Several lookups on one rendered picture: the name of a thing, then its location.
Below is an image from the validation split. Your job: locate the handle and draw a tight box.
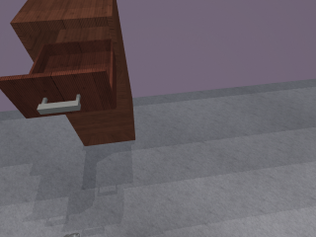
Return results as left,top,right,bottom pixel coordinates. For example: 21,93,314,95
37,94,81,115

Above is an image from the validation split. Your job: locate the cabinet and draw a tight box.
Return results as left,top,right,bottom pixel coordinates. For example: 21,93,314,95
10,0,136,146

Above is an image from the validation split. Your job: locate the drawer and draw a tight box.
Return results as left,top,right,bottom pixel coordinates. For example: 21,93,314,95
0,39,117,119

